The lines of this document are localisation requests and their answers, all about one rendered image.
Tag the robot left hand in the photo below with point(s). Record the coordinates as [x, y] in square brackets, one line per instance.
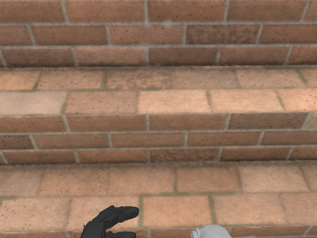
[107, 218]

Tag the right robot thigh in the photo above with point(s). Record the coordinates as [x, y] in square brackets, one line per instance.
[210, 231]

